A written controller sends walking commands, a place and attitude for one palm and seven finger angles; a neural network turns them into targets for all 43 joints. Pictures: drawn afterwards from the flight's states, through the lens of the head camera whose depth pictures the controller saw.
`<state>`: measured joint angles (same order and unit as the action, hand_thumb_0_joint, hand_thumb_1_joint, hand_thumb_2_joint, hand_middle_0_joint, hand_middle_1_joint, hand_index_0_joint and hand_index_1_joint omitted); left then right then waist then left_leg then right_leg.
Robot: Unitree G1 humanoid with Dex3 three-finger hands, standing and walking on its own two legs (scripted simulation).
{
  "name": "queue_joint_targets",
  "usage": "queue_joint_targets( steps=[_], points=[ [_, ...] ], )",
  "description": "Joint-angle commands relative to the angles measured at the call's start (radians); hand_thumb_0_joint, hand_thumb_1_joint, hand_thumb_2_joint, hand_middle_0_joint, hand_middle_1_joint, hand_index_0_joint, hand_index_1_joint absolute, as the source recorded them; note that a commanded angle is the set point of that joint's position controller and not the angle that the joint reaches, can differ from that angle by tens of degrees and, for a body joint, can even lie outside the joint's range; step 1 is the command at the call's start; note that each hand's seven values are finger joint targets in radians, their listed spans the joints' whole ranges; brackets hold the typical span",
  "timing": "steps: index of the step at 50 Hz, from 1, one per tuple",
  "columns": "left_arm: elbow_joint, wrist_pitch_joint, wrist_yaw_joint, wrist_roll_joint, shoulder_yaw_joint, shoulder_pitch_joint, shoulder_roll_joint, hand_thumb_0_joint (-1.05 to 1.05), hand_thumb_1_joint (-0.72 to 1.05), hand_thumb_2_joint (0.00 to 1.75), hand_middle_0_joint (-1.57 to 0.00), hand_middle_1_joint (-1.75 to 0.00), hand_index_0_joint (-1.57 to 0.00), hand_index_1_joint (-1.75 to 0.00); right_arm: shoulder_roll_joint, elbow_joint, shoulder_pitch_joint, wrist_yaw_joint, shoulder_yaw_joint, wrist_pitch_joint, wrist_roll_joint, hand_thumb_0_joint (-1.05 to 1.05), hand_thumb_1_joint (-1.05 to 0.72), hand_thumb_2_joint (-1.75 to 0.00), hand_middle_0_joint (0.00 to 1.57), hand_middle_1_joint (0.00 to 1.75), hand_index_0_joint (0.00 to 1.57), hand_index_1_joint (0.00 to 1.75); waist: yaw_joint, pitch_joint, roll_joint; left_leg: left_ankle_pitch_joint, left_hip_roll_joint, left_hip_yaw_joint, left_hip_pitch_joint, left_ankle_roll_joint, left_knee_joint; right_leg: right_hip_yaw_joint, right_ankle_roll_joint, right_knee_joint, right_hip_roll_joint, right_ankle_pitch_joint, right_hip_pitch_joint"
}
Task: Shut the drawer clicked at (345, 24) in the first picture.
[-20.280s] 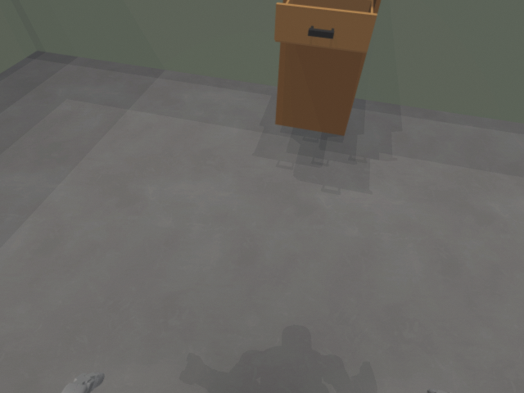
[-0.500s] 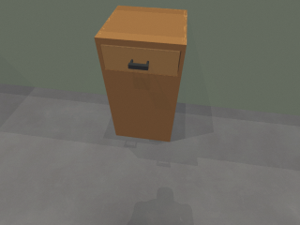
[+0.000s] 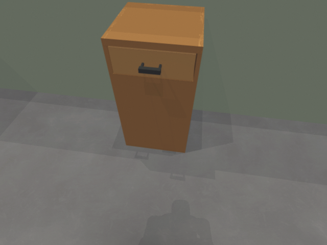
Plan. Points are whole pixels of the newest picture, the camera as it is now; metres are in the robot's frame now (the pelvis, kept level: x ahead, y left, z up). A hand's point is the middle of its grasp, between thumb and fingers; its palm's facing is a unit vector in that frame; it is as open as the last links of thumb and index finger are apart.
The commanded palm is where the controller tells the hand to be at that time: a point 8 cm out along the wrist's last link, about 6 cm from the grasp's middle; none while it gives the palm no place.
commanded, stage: look to check the result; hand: left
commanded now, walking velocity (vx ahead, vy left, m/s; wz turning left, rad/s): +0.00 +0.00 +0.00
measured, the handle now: (150, 68) +0.84 +0.11 -0.05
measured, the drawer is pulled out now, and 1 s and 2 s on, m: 0.00 0.00 0.00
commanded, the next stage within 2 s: stand and wait in 0.04 s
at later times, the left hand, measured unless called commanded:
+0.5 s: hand out of the picture +0.00 +0.17 -0.17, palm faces +0.02 -0.98 -0.20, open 7.4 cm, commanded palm none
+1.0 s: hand out of the picture +0.00 +0.17 -0.17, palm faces +0.02 -0.98 -0.20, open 7.4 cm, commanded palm none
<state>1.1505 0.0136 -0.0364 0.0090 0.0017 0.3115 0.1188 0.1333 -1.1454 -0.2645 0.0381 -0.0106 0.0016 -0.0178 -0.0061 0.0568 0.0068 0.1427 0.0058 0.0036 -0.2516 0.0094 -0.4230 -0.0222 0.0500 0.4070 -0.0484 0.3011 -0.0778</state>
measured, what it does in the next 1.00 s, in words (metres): stands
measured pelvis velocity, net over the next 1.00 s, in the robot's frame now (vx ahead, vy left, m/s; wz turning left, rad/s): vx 0.01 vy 0.00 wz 0.00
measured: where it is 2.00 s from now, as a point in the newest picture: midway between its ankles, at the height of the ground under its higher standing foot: outside the picture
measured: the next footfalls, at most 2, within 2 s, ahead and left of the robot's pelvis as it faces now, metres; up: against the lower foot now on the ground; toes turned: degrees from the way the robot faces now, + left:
none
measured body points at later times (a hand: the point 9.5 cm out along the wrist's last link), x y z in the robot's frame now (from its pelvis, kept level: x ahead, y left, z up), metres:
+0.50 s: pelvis +0.01 +0.00 +0.00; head +0.02 -0.01 +0.45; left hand +0.00 +0.22 -0.16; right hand +0.01 -0.23 -0.16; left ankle +0.05 +0.11 -0.74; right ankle -0.05 -0.09 -0.74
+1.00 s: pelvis +0.01 +0.00 +0.00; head +0.03 -0.01 +0.45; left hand +0.00 +0.22 -0.16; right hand +0.01 -0.23 -0.16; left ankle +0.05 +0.11 -0.74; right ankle -0.05 -0.09 -0.74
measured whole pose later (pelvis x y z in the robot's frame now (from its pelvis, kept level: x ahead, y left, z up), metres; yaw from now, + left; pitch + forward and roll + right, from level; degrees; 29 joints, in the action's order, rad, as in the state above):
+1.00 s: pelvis +0.01 +0.00 +0.00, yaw +0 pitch -2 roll +0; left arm 1.15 0.01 -0.03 0.01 0.00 0.29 0.15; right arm 0.16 -1.15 -0.24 0.04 -0.01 0.00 -0.02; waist -0.01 0.06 0.00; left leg 0.15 0.01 0.01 -0.22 0.00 -0.40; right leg -0.02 0.05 0.37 -0.05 0.30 -0.04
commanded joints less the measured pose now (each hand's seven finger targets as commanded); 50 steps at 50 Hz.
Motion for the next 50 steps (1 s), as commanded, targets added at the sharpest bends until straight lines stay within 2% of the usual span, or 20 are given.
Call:
queue_joint_targets(
  steps=[1, 11, 13, 16, 22, 26, 29, 38, 50],
  points=[
    [-0.021, 0.008, -0.012, -0.002, -0.025, 0.087, 0.114, 0.00, 0.90, 0.90, -0.20, -0.30, -0.20, -0.30, 0.103, 0.021, -0.065, 0.011, -0.017, -0.006, 0.004, 0.00, -0.90, -0.90, 0.20, 0.30, 0.20, 0.30, 0.000, 0.024, -0.017, -0.110, -0.099, -0.090, 0.092, 0.034, 0.036, 0.095, 0.000, -0.115, 0.132, -0.142, -0.124],
    [-0.032, 0.009, -0.011, -0.002, -0.030, 0.062, 0.134, 0.00, 0.90, 0.90, -0.20, -0.30, -0.20, -0.30, 0.117, 0.024, -0.042, 0.010, -0.019, -0.005, 0.003, 0.00, -0.90, -0.90, 0.20, 0.30, 0.20, 0.30, 0.000, 0.030, -0.011, -0.109, -0.097, -0.084, 0.090, 0.029, 0.031, 0.103, -0.011, -0.127, 0.138, -0.175, -0.114],
    [-0.031, 0.008, -0.009, -0.004, -0.027, 0.055, 0.132, 0.00, 0.90, 0.90, -0.20, -0.30, -0.20, -0.30, 0.118, 0.023, -0.041, 0.010, -0.017, -0.005, 0.001, 0.00, -0.90, -0.90, 0.20, 0.30, 0.20, 0.30, -0.003, 0.032, -0.005, -0.104, -0.099, -0.085, 0.097, 0.027, 0.038, 0.100, -0.004, -0.127, 0.137, -0.157, -0.117],
    [-0.032, 0.008, -0.009, -0.003, -0.029, 0.054, 0.139, 0.00, 0.90, 0.90, -0.20, -0.30, -0.20, -0.30, 0.124, 0.026, -0.033, 0.010, -0.018, -0.005, 0.003, 0.00, -0.90, -0.90, 0.20, 0.30, 0.20, 0.30, 0.000, 0.025, -0.023, -0.110, -0.099, -0.083, 0.099, 0.028, 0.034, 0.101, -0.012, -0.131, 0.138, -0.173, -0.112],
    [-0.033, 0.007, -0.007, -0.004, -0.029, 0.045, 0.138, 0.00, 0.90, 0.90, -0.20, -0.30, -0.20, -0.30, 0.128, 0.022, -0.032, 0.012, -0.015, -0.009, 0.002, 0.00, -0.90, -0.90, 0.20, 0.30, 0.20, 0.30, -0.001, 0.003, 0.000, -0.145, -0.107, -0.087, 0.116, 0.031, 0.041, 0.096, -0.004, -0.121, 0.138, -0.191, -0.094],
    [-0.032, 0.008, -0.007, -0.003, -0.029, 0.048, 0.147, 0.00, 0.90, 0.90, -0.20, -0.30, -0.20, -0.30, 0.137, 0.024, -0.030, 0.012, -0.015, -0.009, 0.004, 0.00, -0.90, -0.90, 0.20, 0.30, 0.20, 0.30, 0.001, -0.002, -0.022, -0.155, -0.107, -0.087, 0.122, 0.031, 0.041, 0.098, -0.007, -0.125, 0.137, -0.203, -0.087],
    [-0.031, 0.007, -0.007, -0.004, -0.028, 0.043, 0.143, 0.00, 0.90, 0.90, -0.20, -0.30, -0.20, -0.30, 0.133, 0.021, -0.029, 0.012, -0.013, -0.010, 0.002, 0.00, -0.90, -0.90, 0.20, 0.30, 0.20, 0.30, 0.001, 0.005, -0.003, -0.155, -0.106, -0.088, 0.121, 0.031, 0.046, 0.096, -0.004, -0.123, 0.137, -0.193, -0.088],
    [-0.029, 0.006, -0.006, -0.004, -0.026, 0.048, 0.139, 0.00, 0.90, 0.90, -0.20, -0.30, -0.20, -0.30, 0.129, 0.018, -0.032, 0.010, -0.011, -0.008, 0.002, 0.00, -0.90, -0.90, 0.20, 0.30, 0.20, 0.30, 0.000, 0.029, -0.003, -0.114, -0.104, -0.092, 0.111, 0.029, 0.059, 0.097, -0.002, -0.137, 0.135, -0.136, -0.104],
    [-0.027, 0.008, -0.006, -0.005, -0.027, 0.056, 0.140, 0.00, 0.90, 0.90, -0.20, -0.30, -0.20, -0.30, 0.133, 0.016, -0.033, 0.013, -0.011, -0.013, 0.003, 0.00, -0.90, -0.90, 0.20, 0.30, 0.20, 0.30, 0.001, 0.008, -0.009, -0.151, -0.105, -0.089, 0.122, 0.031, 0.052, 0.095, -0.002, -0.128, 0.137, -0.184, -0.086]
  ],
)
